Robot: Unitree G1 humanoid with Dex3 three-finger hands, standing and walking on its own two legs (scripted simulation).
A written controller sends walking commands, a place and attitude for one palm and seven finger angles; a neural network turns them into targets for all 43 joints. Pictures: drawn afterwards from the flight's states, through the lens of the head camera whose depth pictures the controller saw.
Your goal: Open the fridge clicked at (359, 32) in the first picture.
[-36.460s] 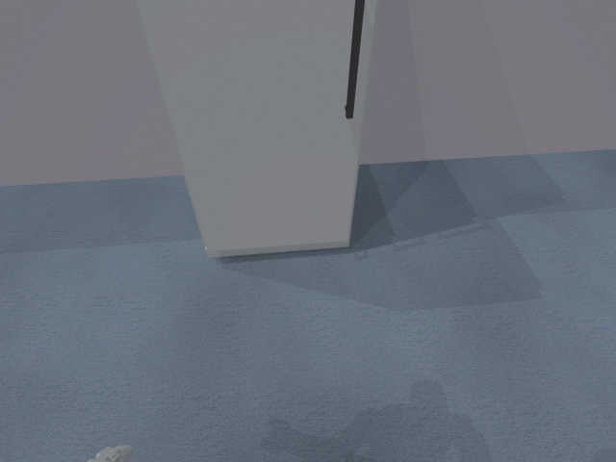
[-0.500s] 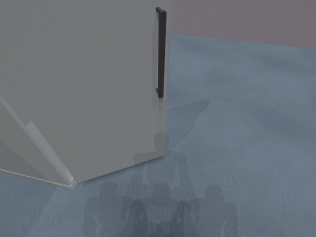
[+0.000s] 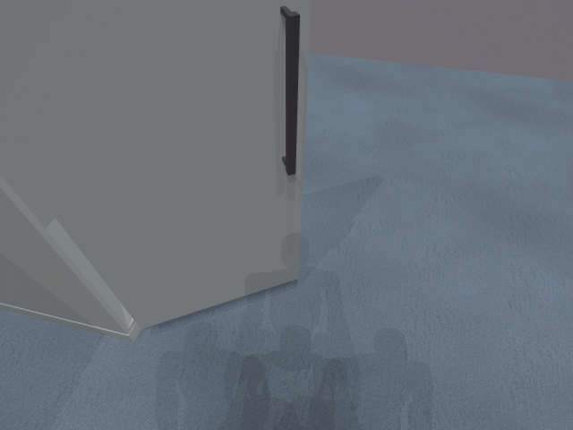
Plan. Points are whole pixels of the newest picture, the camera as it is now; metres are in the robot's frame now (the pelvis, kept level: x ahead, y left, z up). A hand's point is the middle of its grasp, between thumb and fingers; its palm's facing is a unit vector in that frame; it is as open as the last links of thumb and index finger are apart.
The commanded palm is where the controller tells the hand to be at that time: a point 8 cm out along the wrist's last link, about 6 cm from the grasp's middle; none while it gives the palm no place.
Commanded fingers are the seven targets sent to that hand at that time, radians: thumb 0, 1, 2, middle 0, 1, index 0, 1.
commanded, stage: look to check the result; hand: right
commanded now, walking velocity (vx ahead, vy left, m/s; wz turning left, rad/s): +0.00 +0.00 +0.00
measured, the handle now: (288, 103) +0.70 +0.04 +0.09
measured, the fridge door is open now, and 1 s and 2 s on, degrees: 57 57 57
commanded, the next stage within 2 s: stand and wait in 0.16 s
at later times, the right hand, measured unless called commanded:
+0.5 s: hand out of the picture +0.00 -0.16 -0.18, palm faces +0.02 +0.99 -0.16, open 7.4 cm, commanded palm none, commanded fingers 0.00 -0.90 -0.90 0.20 0.30 0.20 0.30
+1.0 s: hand out of the picture +0.01 -0.16 -0.18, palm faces +0.03 +0.99 -0.16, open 7.4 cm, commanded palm none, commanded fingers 0.00 -0.90 -0.90 0.20 0.30 0.20 0.30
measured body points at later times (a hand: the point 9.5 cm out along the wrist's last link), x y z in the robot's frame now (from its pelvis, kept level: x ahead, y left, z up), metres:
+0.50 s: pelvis +0.01 +0.00 +0.00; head +0.03 -0.01 +0.45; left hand -0.01 +0.21 -0.16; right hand +0.00 -0.21 -0.17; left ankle +0.00 +0.13 -0.74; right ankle -0.01 -0.08 -0.74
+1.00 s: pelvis +0.02 +0.00 +0.00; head +0.03 -0.01 +0.45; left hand +0.00 +0.21 -0.16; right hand +0.01 -0.21 -0.17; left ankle +0.00 +0.13 -0.74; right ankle -0.01 -0.08 -0.74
